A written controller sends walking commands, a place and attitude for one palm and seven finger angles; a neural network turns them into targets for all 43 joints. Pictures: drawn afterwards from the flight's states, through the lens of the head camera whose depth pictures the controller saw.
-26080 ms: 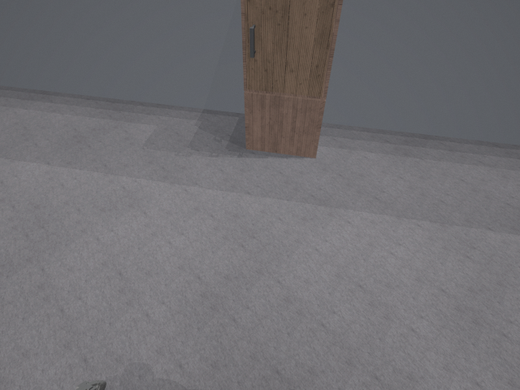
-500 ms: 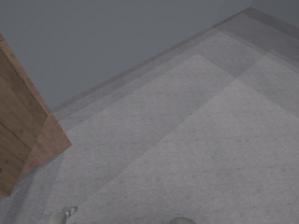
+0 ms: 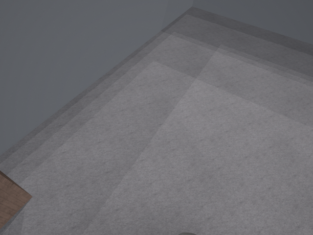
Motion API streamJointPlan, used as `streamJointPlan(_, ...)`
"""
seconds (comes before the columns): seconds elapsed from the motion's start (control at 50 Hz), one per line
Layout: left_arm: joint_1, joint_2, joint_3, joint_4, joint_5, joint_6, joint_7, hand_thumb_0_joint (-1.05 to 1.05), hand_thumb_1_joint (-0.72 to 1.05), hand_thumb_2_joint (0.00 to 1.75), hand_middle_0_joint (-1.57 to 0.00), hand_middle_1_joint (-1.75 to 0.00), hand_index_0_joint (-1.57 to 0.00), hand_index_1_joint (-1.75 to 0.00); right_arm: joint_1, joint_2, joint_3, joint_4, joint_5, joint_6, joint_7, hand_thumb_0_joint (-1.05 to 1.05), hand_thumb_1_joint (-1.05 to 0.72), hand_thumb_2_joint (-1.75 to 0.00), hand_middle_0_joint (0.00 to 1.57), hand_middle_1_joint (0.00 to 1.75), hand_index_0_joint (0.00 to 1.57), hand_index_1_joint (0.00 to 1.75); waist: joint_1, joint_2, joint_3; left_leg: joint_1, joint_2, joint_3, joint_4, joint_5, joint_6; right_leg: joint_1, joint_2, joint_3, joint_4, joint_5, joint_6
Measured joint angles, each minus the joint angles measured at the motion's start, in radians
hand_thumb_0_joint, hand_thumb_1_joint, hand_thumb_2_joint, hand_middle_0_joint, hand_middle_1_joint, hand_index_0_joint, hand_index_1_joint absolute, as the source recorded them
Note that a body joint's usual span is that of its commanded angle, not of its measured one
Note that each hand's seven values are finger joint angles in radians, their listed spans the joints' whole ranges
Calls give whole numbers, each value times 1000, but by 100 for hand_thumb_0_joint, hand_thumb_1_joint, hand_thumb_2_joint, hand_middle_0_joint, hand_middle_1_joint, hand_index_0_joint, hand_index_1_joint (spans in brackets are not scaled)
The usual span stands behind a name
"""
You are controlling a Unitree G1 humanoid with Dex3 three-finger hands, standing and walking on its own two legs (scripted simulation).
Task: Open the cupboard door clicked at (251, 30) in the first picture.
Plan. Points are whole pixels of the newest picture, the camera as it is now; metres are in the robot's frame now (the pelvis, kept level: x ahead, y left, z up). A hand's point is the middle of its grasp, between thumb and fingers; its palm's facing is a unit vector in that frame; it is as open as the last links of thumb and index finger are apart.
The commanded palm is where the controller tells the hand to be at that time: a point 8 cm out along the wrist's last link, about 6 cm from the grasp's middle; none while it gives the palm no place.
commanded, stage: walk to a spot facing it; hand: left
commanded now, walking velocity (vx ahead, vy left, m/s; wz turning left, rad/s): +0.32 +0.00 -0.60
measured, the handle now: out of the picture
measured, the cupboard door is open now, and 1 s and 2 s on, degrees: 45 45 45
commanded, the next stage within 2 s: turn to face it in 1.00 s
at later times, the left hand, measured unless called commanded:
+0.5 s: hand (142, 173) +0.33 +0.06 -0.16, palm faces -0.27 -0.94 -0.19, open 7.4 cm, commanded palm none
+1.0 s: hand (155, 131) +0.51 +0.03 -0.16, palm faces -0.33 -0.92 -0.19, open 7.4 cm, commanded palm none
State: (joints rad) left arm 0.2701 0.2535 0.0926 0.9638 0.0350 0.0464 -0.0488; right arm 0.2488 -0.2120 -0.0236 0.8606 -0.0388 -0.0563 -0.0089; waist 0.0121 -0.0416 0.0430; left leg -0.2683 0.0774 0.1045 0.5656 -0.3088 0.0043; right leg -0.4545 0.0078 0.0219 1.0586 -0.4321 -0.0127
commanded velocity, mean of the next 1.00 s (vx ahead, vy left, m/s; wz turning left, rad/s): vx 0.35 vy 0.00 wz -0.33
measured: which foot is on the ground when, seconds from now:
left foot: down 0.00-0.30, up 0.32-0.72, down 0.74-1.00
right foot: up 0.00-0.30, down 0.32-0.74, up 0.76-1.00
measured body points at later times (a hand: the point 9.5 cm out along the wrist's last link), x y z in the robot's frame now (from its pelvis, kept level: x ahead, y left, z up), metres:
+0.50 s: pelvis +0.18 -0.09 +0.00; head +0.22 -0.10 +0.45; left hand +0.35 +0.11 -0.14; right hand +0.12 -0.32 -0.15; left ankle +0.22 +0.07 -0.66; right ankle +0.18 -0.16 -0.73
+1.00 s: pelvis +0.40 -0.13 +0.01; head +0.42 -0.14 +0.46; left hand +0.52 +0.08 -0.14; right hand +0.32 -0.36 -0.14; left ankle +0.43 +0.00 -0.73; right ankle +0.41 -0.28 -0.70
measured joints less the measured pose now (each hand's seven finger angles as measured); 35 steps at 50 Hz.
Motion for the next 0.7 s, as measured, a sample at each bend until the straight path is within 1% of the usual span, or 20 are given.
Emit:
streamJointPlan(0.02,-13,5,4,-4,2,-2,-5,1,91,90,-20,-30,-20,-29,21,8,4,12,1,-1,-2,0,-91,-89,20,30,21,30,2,-6,0,27,4,12,-35,3,-5,-36,-18,-17,49,48,7)
streamJointPlan(0.06,-41,8,6,-17,4,-7,-14,1,91,90,-19,-30,-20,-29,61,19,11,40,4,-3,-6,0,-90,-89,20,30,21,30,6,-8,4,79,15,36,-103,19,-17,-93,-49,-43,79,128,19)
streamJointPlan(0.12,-84,3,-2,-34,1,-12,-20,1,91,90,-19,-30,-19,-29,113,26,13,81,6,-6,-7,0,-90,-89,20,30,21,30,-1,3,13,149,33,78,-170,20,-27,-136,-77,-72,-1,184,25)
streamJointPlan(0.16,-117,0,-9,-40,0,-11,-21,1,91,90,-19,-30,-19,-29,146,29,12,103,4,-6,-5,0,-90,-89,20,30,21,30,-16,9,23,189,43,107,-189,5,-39,-139,-85,-92,-98,200,21)
streamJointPlan(0.2,-155,-2,-15,-43,-1,-8,-22,1,91,90,-19,-30,-19,-29,177,30,10,122,2,-2,-4,1,-90,-89,20,30,21,30,-38,12,33,225,51,134,-193,-19,-54,-127,-86,-112,-197,206,13)
streamJointPlan(0.26,-211,-4,-22,-53,-2,-11,-21,1,91,90,-19,-30,-19,-29,223,26,8,150,-2,8,-2,1,-90,-89,20,30,21,30,-68,22,48,268,71,167,-164,-76,-85,-74,-67,-142,-325,178,-11)
streamJointPlan(0.28,-227,-5,-24,-59,-3,-18,-21,1,91,90,-19,-30,-19,-29,239,24,8,159,-1,12,-1,1,-90,-89,20,30,21,30,-75,30,53,272,86,171,-128,-106,-97,-41,-52,-154,-368,171,-25)
streamJointPlan(0.3,-239,-2,-28,-69,-3,-34,-21,1,91,90,-19,-30,-19,-29,257,26,8,170,4,17,2,1,-90,-89,20,30,21,30,-78,29,56,259,102,168,-50,-142,-99,7,-41,-159,-418,169,-45)
streamJointPlan(0.32,-244,4,-27,-81,-4,-55,-16,1,91,90,-19,-30,-19,-29,269,31,10,181,13,26,6,1,-90,-89,20,30,21,30,-75,13,53,208,108,154,98,-167,-88,24,-44,-146,-433,202,-72)
streamJointPlan(0.34,-250,-2,-24,-85,-11,-74,-6,1,91,90,-19,-30,-19,-29,253,27,9,195,20,41,8,1,-90,-89,20,30,21,30,-71,19,66,140,109,97,280,-198,-76,17,-35,-144,-386,198,-78)
streamJointPlan(0.36,-248,-9,-25,-87,-18,-83,5,1,91,90,-19,-30,-19,-29,227,22,5,205,23,53,7,1,-90,-89,20,30,21,30,-74,28,79,67,99,37,443,-205,-67,25,-24,-145,-362,176,-77)
streamJointPlan(0.38,-239,-17,-28,-85,-22,-86,14,0,91,90,-19,-30,-19,-29,197,19,-1,208,24,60,6,1,-90,-89,20,30,20,30,-78,36,86,-2,89,-5,560,-183,-61,45,-13,-144,-365,160,-73)
streamJointPlan(0.4,-226,-24,-31,-80,-23,-86,22,0,91,90,-19,-30,-20,-29,167,16,-6,206,22,63,5,1,-91,-89,20,30,20,30,-81,40,88,-63,83,-29,624,-151,-60,69,-1,-142,-388,154,-70)
streamJointPlan(0.42,-209,-31,-34,-71,-23,-85,29,0,91,90,-19,-30,-20,-29,136,16,-11,198,18,63,4,1,-91,-89,20,30,20,30,-82,41,85,-115,81,-40,643,-121,-61,95,9,-136,-422,160,-64)
streamJointPlan(0.44,-190,-38,-36,-60,-20,-84,34,0,91,90,-19,-30,-20,-29,106,17,-14,186,15,61,4,1,-91,-89,20,30,20,30,-81,38,79,-158,80,-45,629,-97,-62,120,17,-126,-459,171,-61)
streamJointPlan(0.5,-130,-60,-37,-18,-15,-83,39,0,91,90,-19,-30,-20,-29,33,28,-20,137,10,50,11,1,-91,-89,20,30,20,30,-73,28,52,-249,76,-48,511,-26,-67,191,36,-100,-560,191,-69)
streamJointPlan(0.56,-82,-55,-20,11,-18,-94,44,-1,95,90,-20,-30,-20,-30,-23,40,-23,103,9,40,21,1,-91,-89,20,30,20,30,-48,25,29,-287,67,-53,376,41,-69,259,50,-81,-635,194,-70)
streamJointPlan(0.64,-19,-44,-24,50,-16,-102,38,-1,94,90,-20,-30,-20,-30,-91,44,-22,81,11,31,33,1,-91,-89,20,30,20,30,-8,22,19,-258,40,-50,186,88,-61,343,56,-57,-680,163,-57)
streamJointPlan(0.7,30,-41,-25,80,-18,-100,39,0,93,90,-20,-30,-20,-30,-124,40,-18,73,11,16,35,1,-91,-89,20,30,20,30,13,18,15,-181,11,-34,40,123,-47,393,48,-44,-655,100,-39)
